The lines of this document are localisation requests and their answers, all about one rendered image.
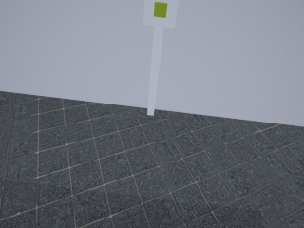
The button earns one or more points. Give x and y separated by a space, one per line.
160 9

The panel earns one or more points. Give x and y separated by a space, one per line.
159 24

